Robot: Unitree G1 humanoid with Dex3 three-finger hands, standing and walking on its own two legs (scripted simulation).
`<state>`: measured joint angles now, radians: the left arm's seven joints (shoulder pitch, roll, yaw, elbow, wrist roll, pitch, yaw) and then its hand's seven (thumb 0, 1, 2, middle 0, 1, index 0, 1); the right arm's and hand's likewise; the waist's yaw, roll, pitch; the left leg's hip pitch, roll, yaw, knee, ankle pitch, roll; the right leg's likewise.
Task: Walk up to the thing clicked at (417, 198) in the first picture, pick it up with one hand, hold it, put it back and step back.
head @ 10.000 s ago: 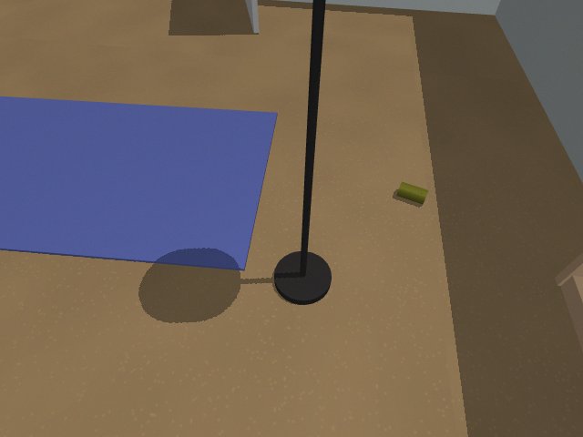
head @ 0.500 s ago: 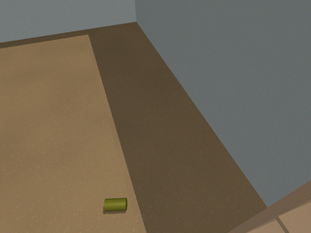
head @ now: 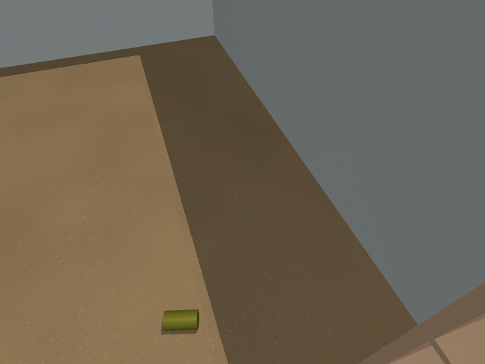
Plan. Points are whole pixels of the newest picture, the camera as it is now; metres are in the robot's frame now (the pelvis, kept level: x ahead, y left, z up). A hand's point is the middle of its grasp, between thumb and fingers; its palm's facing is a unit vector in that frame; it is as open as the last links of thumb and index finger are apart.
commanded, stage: stand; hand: left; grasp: from above
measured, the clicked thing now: (181, 320) +0.40 +0.25 -0.75
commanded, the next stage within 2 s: rise first in 0.38 s
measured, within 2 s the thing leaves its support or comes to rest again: neither
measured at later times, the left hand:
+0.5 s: hand out of the picture +0.08 +0.26 -0.15, palm faces -0.02 -0.94 -0.35, open 7.3 cm
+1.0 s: hand out of the picture +0.13 +0.27 -0.21, palm faces -0.10 -0.90 -0.41, open 13.4 cm
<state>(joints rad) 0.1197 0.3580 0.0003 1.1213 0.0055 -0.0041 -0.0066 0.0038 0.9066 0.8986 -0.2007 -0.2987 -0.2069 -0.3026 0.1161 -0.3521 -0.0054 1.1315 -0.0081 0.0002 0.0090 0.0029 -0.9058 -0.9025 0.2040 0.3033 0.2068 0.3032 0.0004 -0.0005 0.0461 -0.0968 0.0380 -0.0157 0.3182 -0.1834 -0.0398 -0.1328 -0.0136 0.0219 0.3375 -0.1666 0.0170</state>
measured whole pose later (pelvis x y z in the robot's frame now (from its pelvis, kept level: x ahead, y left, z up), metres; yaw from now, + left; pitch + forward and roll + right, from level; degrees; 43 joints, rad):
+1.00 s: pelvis -0.01 +0.01 -0.06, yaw +0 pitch +12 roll -1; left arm 0.11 0.31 0.15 0.76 0.22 0.11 -0.01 0.00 -0.38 0.98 -0.10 -1.02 -0.10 -1.03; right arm 0.24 -0.24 -0.04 0.64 0.01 -0.10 0.00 0.01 -0.88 -0.90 0.20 0.30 0.21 0.30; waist -0.02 -0.01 -0.08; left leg -0.72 0.03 -0.03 0.95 -0.45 -0.02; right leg -0.73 -0.02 0.02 0.92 -0.41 0.04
